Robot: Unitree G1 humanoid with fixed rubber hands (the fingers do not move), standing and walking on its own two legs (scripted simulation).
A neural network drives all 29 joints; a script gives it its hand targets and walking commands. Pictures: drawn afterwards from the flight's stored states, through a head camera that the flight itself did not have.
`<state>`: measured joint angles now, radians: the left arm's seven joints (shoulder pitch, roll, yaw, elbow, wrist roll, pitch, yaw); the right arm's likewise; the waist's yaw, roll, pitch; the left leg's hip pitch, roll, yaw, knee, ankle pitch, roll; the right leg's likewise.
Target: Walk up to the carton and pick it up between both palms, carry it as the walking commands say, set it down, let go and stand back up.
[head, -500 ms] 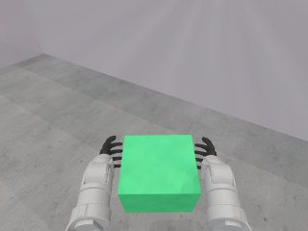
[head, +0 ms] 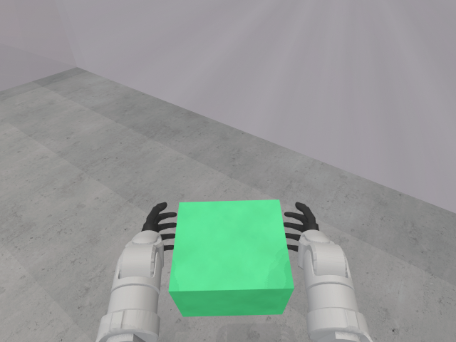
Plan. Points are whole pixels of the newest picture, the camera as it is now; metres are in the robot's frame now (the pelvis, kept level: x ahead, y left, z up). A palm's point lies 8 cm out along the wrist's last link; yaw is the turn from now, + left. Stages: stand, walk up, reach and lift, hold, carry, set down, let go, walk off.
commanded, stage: reach and lift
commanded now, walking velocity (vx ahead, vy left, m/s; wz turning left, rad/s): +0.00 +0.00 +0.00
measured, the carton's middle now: (230, 258) +0.30 +0.00 -0.03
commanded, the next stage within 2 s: hold in 0.54 s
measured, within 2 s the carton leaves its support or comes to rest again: neither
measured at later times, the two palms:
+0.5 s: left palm (152, 245) +0.28 +0.15 +0.05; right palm (312, 251) +0.27 -0.14 +0.05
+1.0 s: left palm (153, 251) +0.26 +0.14 +0.05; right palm (317, 253) +0.27 -0.15 +0.05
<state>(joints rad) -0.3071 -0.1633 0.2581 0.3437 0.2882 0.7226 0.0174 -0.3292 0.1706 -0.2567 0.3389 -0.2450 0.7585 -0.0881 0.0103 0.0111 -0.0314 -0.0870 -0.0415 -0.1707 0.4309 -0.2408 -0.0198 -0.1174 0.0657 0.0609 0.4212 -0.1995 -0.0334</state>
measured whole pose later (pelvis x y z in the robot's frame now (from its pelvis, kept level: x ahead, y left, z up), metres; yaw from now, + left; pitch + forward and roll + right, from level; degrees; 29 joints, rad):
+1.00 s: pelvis -0.02 +0.00 +0.00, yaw +0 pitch -8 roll +0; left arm -0.31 -0.16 0.26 0.40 0.30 0.73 -0.01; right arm -0.34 0.17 -0.29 0.42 -0.25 0.74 -0.15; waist 0.01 0.01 -0.06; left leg -0.10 -0.04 -0.16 0.47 -0.23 -0.03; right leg -0.13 0.07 0.06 0.47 -0.20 -0.04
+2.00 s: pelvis -0.05 +0.09 -0.02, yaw -10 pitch +0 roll +0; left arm -0.39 -0.19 0.15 0.02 0.17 1.24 0.22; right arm -0.36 0.18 -0.24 -0.03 -0.07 1.23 -0.34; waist -0.04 0.03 -0.14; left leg -0.35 0.00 0.20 0.62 -0.28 0.10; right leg -0.41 -0.06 0.02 0.60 -0.19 0.06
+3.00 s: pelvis -0.09 +0.05 -0.02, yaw -9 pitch +0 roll +1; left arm -0.34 -0.17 0.13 -0.05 0.15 1.27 0.23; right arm -0.36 0.18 -0.19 -0.05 -0.10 1.26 -0.32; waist 0.00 0.02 -0.13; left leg -0.40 0.06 0.17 0.62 -0.22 0.03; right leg -0.45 -0.01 -0.03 0.60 -0.14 -0.02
